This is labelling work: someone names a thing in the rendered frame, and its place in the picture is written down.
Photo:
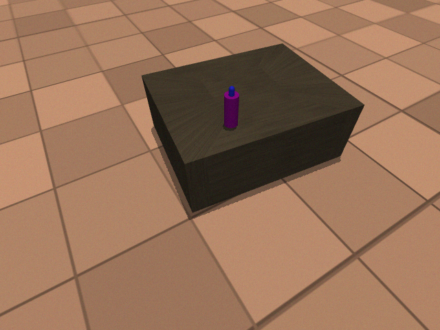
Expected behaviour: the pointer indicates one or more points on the bottle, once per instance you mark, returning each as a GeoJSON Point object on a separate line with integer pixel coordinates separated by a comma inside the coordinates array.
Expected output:
{"type": "Point", "coordinates": [231, 108]}

